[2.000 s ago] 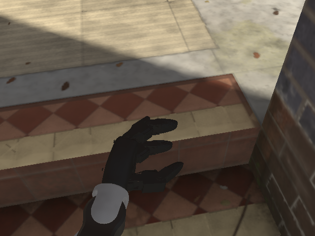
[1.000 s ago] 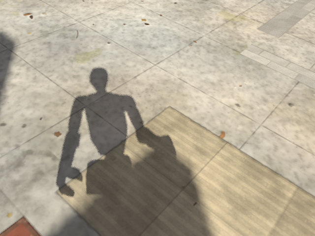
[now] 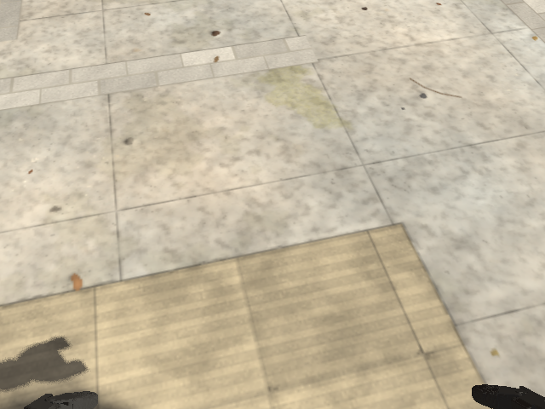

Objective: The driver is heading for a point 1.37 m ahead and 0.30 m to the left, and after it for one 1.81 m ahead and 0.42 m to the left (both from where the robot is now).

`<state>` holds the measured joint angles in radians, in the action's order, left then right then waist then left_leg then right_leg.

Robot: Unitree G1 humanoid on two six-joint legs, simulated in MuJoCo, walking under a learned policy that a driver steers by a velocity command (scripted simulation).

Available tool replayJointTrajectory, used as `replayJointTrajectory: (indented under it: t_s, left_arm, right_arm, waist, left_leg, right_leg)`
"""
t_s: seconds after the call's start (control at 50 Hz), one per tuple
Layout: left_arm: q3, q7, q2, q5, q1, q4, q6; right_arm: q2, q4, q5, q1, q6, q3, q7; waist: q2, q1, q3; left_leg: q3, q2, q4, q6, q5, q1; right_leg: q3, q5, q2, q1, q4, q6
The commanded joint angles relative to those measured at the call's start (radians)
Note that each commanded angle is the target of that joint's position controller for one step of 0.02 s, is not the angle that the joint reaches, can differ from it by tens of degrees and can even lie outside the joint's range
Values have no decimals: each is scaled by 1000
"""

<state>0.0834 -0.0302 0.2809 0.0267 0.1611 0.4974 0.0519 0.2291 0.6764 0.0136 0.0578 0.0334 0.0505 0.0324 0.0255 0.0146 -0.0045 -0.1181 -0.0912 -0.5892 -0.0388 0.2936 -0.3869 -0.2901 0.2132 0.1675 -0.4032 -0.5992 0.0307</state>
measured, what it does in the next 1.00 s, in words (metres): steps on the spot, turning left: left foot, then right foot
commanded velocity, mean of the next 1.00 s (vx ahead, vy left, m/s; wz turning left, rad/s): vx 0.00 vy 0.00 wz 0.38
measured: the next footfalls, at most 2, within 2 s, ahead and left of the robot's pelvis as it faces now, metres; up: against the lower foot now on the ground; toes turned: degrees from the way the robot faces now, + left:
left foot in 0.02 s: +0.08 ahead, +0.12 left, +0.00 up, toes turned -9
right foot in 0.36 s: +0.02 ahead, -0.12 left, +0.00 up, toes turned +4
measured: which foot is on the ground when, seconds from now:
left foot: up 0.00-0.00, down 0.02-0.36, up 0.38-0.78, down 0.80-1.00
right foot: down 0.00-0.02, up 0.04-0.34, down 0.36-0.80, up 0.82-1.00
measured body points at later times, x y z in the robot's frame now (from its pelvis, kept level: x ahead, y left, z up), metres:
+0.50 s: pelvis -0.01 -0.02 +0.01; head +0.02 -0.03 +0.46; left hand +0.14 +0.24 -0.07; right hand +0.13 -0.29 -0.11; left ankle -0.02 +0.12 -0.64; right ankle -0.02 -0.12 -0.73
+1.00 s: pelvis -0.01 +0.04 +0.01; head +0.01 +0.09 +0.46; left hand -0.03 +0.36 -0.11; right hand +0.27 -0.09 -0.06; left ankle -0.03 +0.13 -0.73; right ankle +0.06 -0.10 -0.63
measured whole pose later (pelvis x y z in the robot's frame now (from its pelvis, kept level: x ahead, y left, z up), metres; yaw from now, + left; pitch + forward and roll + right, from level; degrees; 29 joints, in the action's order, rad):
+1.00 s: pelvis -0.01 +0.04 +0.01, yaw +29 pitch +2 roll -2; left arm 0.07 -0.04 0.31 0.00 0.17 0.71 0.00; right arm 0.25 0.57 -0.01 0.15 -0.01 0.04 0.01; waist 0.05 0.02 0.05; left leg 0.00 -0.02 -0.52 0.06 0.22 -0.33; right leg -0.01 0.35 -0.05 -0.60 -1.22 -0.09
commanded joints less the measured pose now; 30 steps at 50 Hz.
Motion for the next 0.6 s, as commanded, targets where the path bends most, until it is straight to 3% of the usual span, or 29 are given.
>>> replayJointTrajectory:
  t_s: [0.02,0.04,0.06,0.08,0.1,0.12,0.14,0.18,0.2,0.22,0.24,0.26,0.3,0.32,0.34,0.36,0.38,0.4,0.42,0.44,0.46,0.48,0.52,0.56,0.6]
  left_arm:
    - [24,5,73,11,-30,-83,-4]
    - [15,9,47,17,-5,-98,-11]
    - [44,17,156,-12,3,-80,-30]
    - [53,17,190,-7,16,-43,-29]
    - [42,15,163,-14,22,-13,-22]
    - [25,11,118,-21,13,-6,-19]
    - [7,6,78,-15,8,-7,-15]
    - [-32,4,2,-33,-12,-14,-23]
    - [-47,3,-28,-42,-36,-19,-29]
    - [-45,-1,-21,-38,-87,-32,-34]
    - [-34,-4,9,-27,-101,-33,-39]
    - [-27,-1,27,-17,-86,-20,-43]
    - [-20,2,43,-4,-51,7,-51]
    - [-18,5,35,-3,-10,31,-56]
    - [-11,5,57,-8,25,41,-65]
    - [2,-2,101,-28,92,52,-65]
    - [26,-2,196,-68,85,65,-54]
    - [17,-1,136,-89,74,47,-59]
    - [-4,-6,74,-85,25,24,-65]
    - [-13,-11,43,-75,-38,8,-69]
    - [-15,-18,37,-52,-85,2,-76]
    - [-19,-23,38,-46,-95,7,-83]
    - [-18,-31,45,-55,-79,23,-82]
    - [-16,-40,52,-55,-34,45,-74]
    - [-3,-41,92,-53,-9,63,-67]
  right_arm:
    - [163,-48,-14,91,10,58,5]
    - [205,-62,-39,40,-6,61,15]
    - [147,-90,-63,34,3,54,15]
    - [94,-110,-54,1,2,32,20]
    - [68,-115,-36,-26,-5,20,24]
    - [74,-118,-24,-26,-9,11,26]
    - [78,-118,-15,-27,-9,1,30]
    - [41,-111,-18,-22,-9,-24,21]
    - [44,-110,-10,-16,-15,-22,14]
    - [108,-104,1,35,-25,3,9]
    - [170,-91,0,97,-34,24,4]
    - [191,-88,-7,135,-43,32,-2]
    - [193,-95,15,151,-52,38,-3]
    - [184,-98,32,134,-56,38,0]
    - [167,-97,43,134,-54,39,9]
    - [130,-105,39,128,-47,30,12]
    - [59,-150,31,89,-32,15,11]
    - [135,-141,7,85,-23,39,10]
    - [174,-118,6,108,-26,60,3]
    - [165,-85,14,147,-42,66,2]
    - [153,-72,8,166,-58,65,3]
    - [135,-76,7,157,-69,60,-2]
    - [111,-98,12,122,-77,49,-6]
    - [90,-127,8,67,-76,33,-17]
    - [64,-155,2,26,-73,16,-32]
  waist:
    - [-1,-40,-176]
    - [-316,12,-106]
    - [-298,-1,-90]
    - [-212,7,-84]
    - [-140,13,-60]
    - [-105,4,-46]
    - [-77,1,-33]
    - [-79,20,-66]
    - [-120,9,-66]
    - [-181,-30,-51]
    - [-232,-53,-53]
    - [-263,-59,-74]
    - [-258,-44,-84]
    - [-247,-11,-88]
    - [-221,5,-103]
    - [-140,25,-157]
    - [227,13,-105]
    - [261,43,-120]
    - [171,22,-97]
    - [119,-11,-81]
    - [105,-25,-50]
    - [108,-26,-27]
    - [115,-12,-7]
    - [114,24,-13]
    - [112,45,-22]
  left_leg:
    - [-127,225,205,97,-173,323]
    - [-357,419,280,240,-321,347]
    - [-460,507,292,325,-315,249]
    - [-368,447,273,313,-266,193]
    - [-273,361,264,275,-218,148]
    - [-237,318,265,265,-209,130]
    - [-212,299,266,274,-267,113]
    - [-137,229,263,250,-274,131]
    - [-111,188,260,230,-258,142]
    - [-133,179,257,235,-265,159]
    - [-180,201,244,251,-281,199]
    - [-219,222,216,268,-315,245]
    - [-306,243,198,270,-377,274]
    - [-311,232,175,249,-414,246]
    - [-303,206,147,202,-370,158]
    - [-240,168,41,143,-220,-16]
    - [-7,20,-158,57,122,-310]
    - [45,61,-385,-11,365,-356]
    - [37,98,-548,-37,326,-347]
    - [36,112,-623,-49,259,-340]
    - [38,125,-675,-59,189,-356]
    - [48,137,-727,-69,139,-363]
    - [89,152,-713,-93,42,-365]
    - [112,176,-599,-104,-10,-371]
    - [135,191,-480,-96,0,-325]
  right_leg:
    - [-208,142,-143,-57,-68,72]
    - [74,424,28,-300,-298,3]
    - [107,418,-62,-308,-544,-53]
    - [117,338,-103,-260,-654,-81]
    - [125,279,-106,-228,-719,-98]
    - [132,240,-92,-236,-777,-105]
    - [125,218,-81,-222,-791,-109]
    - [193,193,-141,-140,-558,-124]
    - [239,221,-158,-84,-372,-132]
    - [279,281,-136,-51,-264,-134]
    - [290,328,-113,-39,-205,-136]
    - [279,326,-106,-26,-144,-134]
    - [255,221,-91,19,25,-107]
    - [260,113,-88,95,168,-81]
    - [231,-12,-123,222,252,-55]
    - [162,-114,-254,419,218,1]
    - [-51,-346,-495,445,221,146]
    - [-137,-458,-634,397,247,259]
    - [-68,-441,-595,367,250,251]
    - [23,-359,-520,343,244,198]
    - [92,-326,-475,318,249,165]
    - [147,-372,-457,295,253,160]
    - [239,-360,-424,269,272,167]
    - [277,-341,-431,321,267,178]
    - [306,-357,-453,340,256,187]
